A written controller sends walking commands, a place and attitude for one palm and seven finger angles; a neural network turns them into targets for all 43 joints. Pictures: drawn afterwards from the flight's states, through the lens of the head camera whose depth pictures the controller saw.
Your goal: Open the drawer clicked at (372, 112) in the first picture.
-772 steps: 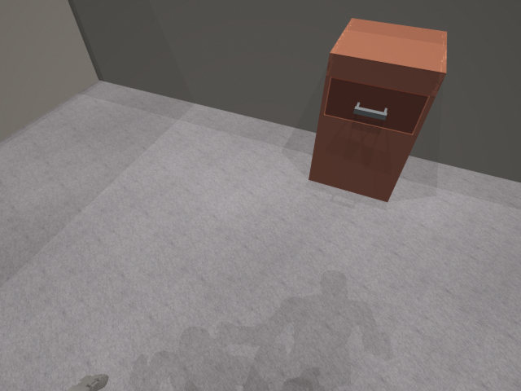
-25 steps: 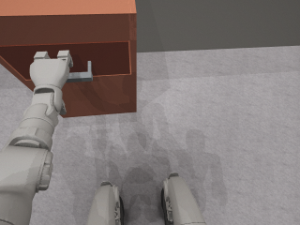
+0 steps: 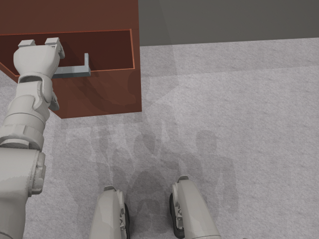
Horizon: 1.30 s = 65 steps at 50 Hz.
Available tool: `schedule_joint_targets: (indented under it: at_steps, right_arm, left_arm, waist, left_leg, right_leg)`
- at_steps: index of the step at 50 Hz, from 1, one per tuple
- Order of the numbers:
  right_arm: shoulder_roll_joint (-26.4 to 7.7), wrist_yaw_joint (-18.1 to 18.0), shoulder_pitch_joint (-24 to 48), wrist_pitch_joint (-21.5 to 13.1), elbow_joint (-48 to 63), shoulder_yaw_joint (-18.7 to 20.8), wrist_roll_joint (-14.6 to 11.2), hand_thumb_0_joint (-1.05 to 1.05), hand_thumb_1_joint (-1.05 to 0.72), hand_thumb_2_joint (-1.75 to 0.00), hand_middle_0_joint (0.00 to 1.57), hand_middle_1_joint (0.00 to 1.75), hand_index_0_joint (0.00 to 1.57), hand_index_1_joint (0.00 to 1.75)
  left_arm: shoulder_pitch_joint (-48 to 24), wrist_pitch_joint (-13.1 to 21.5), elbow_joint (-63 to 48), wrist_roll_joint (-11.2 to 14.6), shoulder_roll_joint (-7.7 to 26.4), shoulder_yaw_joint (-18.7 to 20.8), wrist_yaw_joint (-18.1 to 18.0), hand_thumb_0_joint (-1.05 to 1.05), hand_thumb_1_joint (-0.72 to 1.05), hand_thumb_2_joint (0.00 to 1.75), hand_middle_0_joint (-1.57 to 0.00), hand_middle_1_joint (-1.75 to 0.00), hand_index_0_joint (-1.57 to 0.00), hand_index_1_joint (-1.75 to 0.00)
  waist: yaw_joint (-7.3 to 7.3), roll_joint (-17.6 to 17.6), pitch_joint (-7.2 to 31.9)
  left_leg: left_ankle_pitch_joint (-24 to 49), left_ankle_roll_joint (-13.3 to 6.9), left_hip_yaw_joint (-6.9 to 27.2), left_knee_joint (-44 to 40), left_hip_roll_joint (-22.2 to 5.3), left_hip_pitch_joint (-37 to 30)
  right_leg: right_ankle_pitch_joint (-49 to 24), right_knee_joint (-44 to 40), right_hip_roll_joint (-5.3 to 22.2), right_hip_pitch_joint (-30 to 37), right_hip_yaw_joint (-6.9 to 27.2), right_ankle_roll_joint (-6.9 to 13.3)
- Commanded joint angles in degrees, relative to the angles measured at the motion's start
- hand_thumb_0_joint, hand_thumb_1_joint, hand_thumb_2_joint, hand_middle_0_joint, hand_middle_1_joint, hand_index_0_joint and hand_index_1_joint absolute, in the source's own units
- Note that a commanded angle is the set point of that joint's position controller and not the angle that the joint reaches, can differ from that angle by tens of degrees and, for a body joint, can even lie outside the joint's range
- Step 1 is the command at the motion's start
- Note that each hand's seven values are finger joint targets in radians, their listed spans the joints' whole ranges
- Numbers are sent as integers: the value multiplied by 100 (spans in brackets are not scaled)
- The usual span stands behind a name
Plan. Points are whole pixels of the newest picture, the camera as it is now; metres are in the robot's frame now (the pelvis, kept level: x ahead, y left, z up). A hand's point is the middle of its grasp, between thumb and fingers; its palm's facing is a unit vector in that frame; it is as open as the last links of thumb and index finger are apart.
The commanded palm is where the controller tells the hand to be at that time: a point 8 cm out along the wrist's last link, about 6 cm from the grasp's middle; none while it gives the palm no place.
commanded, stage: move the hooked fingers above the handle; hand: left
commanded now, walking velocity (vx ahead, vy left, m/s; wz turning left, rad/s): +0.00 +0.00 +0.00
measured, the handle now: (66, 65) +0.61 +0.21 -0.09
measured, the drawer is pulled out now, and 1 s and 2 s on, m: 0.00 0.00 0.00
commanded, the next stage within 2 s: none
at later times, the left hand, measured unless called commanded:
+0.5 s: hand (55, 71) +0.55 +0.22 -0.04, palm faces -0.06 -0.01 -1.00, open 13.8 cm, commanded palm +0.55 +0.19 +0.02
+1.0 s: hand (51, 72) +0.55 +0.23 -0.04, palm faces +0.05 +0.00 -1.00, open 13.8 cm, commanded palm +0.54 +0.20 +0.02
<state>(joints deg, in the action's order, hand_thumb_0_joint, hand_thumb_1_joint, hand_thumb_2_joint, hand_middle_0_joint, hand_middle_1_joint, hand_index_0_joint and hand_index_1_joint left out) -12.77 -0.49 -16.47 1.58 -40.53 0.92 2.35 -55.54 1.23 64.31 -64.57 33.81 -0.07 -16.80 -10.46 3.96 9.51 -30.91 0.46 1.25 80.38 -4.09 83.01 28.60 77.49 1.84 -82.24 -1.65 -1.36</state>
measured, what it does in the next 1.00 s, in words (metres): stands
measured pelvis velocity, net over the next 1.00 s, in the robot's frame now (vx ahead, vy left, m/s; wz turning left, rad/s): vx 0.00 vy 0.00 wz -0.01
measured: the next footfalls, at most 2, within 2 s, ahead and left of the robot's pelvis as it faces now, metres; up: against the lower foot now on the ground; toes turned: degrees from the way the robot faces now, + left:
none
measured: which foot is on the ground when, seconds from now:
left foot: down 0.00-1.00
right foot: down 0.00-1.00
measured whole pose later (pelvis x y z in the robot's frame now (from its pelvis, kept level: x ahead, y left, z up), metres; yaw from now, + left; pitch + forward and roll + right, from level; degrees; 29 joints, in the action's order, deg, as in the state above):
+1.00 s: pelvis +0.00 +0.00 -0.02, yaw +0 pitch +35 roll -3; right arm -14.2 0.8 -15.5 3.4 -41.3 2.3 3.6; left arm -53.0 7.1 59.7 -68.2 33.5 3.8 -27.9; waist -9.9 3.6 9.8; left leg -32.9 0.6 2.0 84.4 -4.0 86.7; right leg 30.4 81.0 1.7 -85.5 -1.9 -1.5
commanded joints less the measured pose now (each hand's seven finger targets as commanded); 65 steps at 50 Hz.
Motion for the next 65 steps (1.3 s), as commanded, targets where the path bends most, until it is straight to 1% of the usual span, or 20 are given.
schedule_joint_targets:
  at_steps: [1,4,5,9,14,17,19,21,26,31,35,38,40,44,50,53,57,61,63,65]
  right_arm:
    - [-1064,-162,-1292,-242,-51,451,78,0,-90,-90,20,30,20,30]
    - [-1110,-127,-1255,-195,-1,378,98,0,-90,-90,20,30,20,30]
    - [-1129,-102,-1240,-151,71,343,112,0,-90,-90,20,30,20,30]
    - [-1200,18,-1133,9,263,283,149,0,-90,-90,20,30,20,30]
    - [-1259,92,-1135,101,398,350,142,0,-90,-90,20,30,20,30]
    - [-1231,98,-1264,63,291,478,120,0,-90,-90,20,30,20,30]
    - [-1210,79,-1365,24,185,534,115,0,-90,-90,20,30,20,30]
    - [-1169,66,-1389,2,50,571,116,0,-90,-90,20,30,20,30]
    - [-1133,9,-1377,22,-131,418,112,0,-90,-90,20,30,20,30]
    - [-1128,34,-1232,118,107,293,112,0,-90,-90,20,30,20,30]
    - [-1132,47,-1161,182,340,310,98,0,-90,-90,20,30,20,30]
    - [-1138,10,-1122,179,391,332,115,0,-90,-90,20,30,20,30]
    - [-1138,15,-1092,150,408,388,138,0,-90,-90,20,30,20,30]
    - [-1170,22,-1097,107,217,479,174,0,-90,-90,20,30,20,30]
    - [-1215,101,-1172,83,-53,513,140,0,-90,-90,20,30,20,30]
    - [-1186,127,-1241,51,-101,506,91,0,-90,-90,20,30,20,30]
    - [-1160,60,-1299,102,-17,454,55,0,-90,-90,20,30,20,30]
    - [-1093,-64,-1221,89,107,359,74,0,-90,-90,20,30,20,30]
    - [-1101,-94,-1109,82,132,281,111,0,-90,-90,20,30,20,30]
    - [-1077,-97,-963,93,250,214,140,0,-90,-90,20,30,20,30]
  left_arm:
    - [-2841,690,-1319,-102,699,-207,-136,0,-50,30,-30,-120,-30,-120]
    - [-2674,734,-797,-176,967,91,-356,0,-50,30,-30,-120,-30,-120]
    - [-2535,691,-683,-182,1185,287,-452,0,-50,30,-30,-120,-30,-120]
    - [-2368,339,-435,-354,1512,572,-862,0,-50,30,-30,-120,-30,-120]
    - [-2766,29,-1196,-466,1803,707,-1069,0,-50,30,-30,-120,-30,-120]
    - [-3086,51,-2021,-285,1696,668,-932,0,-50,30,-30,-120,-30,-120]
    - [-3192,114,-2386,-150,1502,539,-786,0,-50,30,-30,-120,-30,-120]
    - [-3029,127,-2320,-32,1151,332,-679,0,-50,30,-30,-120,-30,-120]
    - [-2755,30,-1130,-93,950,116,-661,0,-50,30,-30,-120,-30,-120]
    - [-1977,-28,-208,-172,834,61,-556,0,-50,30,-30,-120,-30,-120]
    - [-1624,119,-362,-158,876,154,-422,0,-50,30,-30,-120,-30,-120]
    - [-1841,407,-979,-203,1409,563,-490,0,-50,30,-30,-120,-30,-120]
    - [-1999,640,-1569,-220,1551,734,-663,0,-50,30,-30,-120,-30,-120]
    - [-2505,853,-2237,-301,1902,1058,-1185,0,-50,30,-30,-120,-30,-120]
    - [-2854,151,-1308,-266,1263,475,-1514,0,-50,30,-30,-120,-30,-120]
    - [-2935,-340,-758,-166,554,-195,-1128,0,-50,30,-30,-120,-30,-120]
    - [-2711,-495,-710,81,297,-483,-297,0,-50,30,-30,-120,-30,-120]
    - [-2513,156,-963,32,864,-38,86,0,-50,30,-30,-120,-30,-120]
    - [-2386,532,-1069,-102,1507,509,-66,0,-50,30,-30,-120,-30,-120]
    - [-2250,743,-1136,-254,1787,756,-403,0,-50,30,-30,-120,-30,-120]
  waist:
    - [-549,649,3047]
    - [-488,600,2638]
    - [-363,600,2701]
    - [-166,884,2848]
    - [-118,1069,4109]
    - [-155,1322,5018]
    - [-217,1398,5276]
    - [-303,1169,4932]
    - [-472,621,3213]
    - [-297,505,2452]
    - [-184,334,2712]
    - [-68,354,3242]
    - [13,629,3697]
    - [-15,853,4315]
    - [-341,865,3881]
    - [-539,878,3673]
    - [-570,597,3499]
    - [-433,579,3155]
    - [-229,567,2864]
    - [-79,689,2734]
  left_leg:
    - [1078,-377,67,-690,306,-2308]
    - [1179,-370,85,-604,307,-2039]
    - [1265,-369,73,-567,326,-1897]
    - [1537,-312,67,-496,331,-1835]
    - [2026,-286,95,-376,280,-2354]
    - [2553,-248,188,-458,242,-3246]
    - [2892,-213,296,-523,220,-3741]
    - [2801,-244,280,-586,222,-3730]
    - [1715,-345,116,-731,265,-2595]
    - [1606,-331,25,-820,290,-2092]
    - [1711,-354,-77,-732,295,-1943]
    - [1809,-362,-60,-614,286,-1918]
    - [1894,-342,-31,-561,298,-2148]
    - [2251,-297,87,-463,267,-2640]
    - [1969,-268,139,-589,277,-2795]
    - [1827,-274,131,-730,292,-2927]
    - [1781,-325,80,-837,298,-2884]
    - [1649,-377,9,-739,307,-2399]
    - [1547,-389,-3,-656,293,-2006]
    - [1545,-382,12,-565,309,-1720]
  right_leg:
    - [-771,-990,-369,1265,-202,311]
    - [-724,-830,-373,919,-259,354]
    - [-769,-762,-381,1031,-251,367]
    - [-886,-526,-391,924,-288,403]
    - [-1343,-417,-407,1474,-263,359]
    - [-1777,-536,-412,1809,-261,327]
    - [-1940,-598,-397,1804,-286,325]
    - [-1925,-753,-404,1779,-305,311]
    - [-1209,-1006,-416,1509,-296,319]
    - [-1121,-940,-433,1419,-311,372]
    - [-1395,-856,-427,1722,-231,356]
    - [-1563,-683,-404,1938,-158,346]
    - [-1558,-640,-398,1951,-137,342]
    - [-1653,-535,-382,1827,-151,322]
    - [-1292,-749,-404,1402,-293,312]
    - [-1257,-937,-406,1386,-331,309]
    - [-1423,-1123,-433,1774,-314,305]
    - [-1406,-1021,-410,1833,-205,332]
    - [-1222,-859,-394,1700,-170,349]
    - [-1080,-672,-398,1481,-172,381]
